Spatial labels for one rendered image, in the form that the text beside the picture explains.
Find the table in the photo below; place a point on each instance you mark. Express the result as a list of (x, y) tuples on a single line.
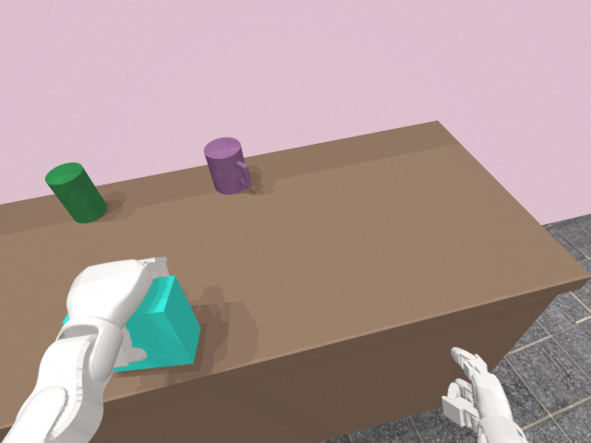
[(329, 294)]

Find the right robot forearm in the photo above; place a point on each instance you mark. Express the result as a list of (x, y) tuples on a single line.
[(499, 429)]

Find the left robot forearm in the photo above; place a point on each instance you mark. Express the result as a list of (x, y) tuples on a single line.
[(66, 405)]

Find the right robot hand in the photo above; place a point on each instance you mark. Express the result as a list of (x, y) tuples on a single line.
[(483, 397)]

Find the sponge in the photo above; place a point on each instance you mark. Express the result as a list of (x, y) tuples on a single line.
[(164, 326)]

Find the left robot hand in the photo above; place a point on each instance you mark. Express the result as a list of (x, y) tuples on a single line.
[(114, 291)]

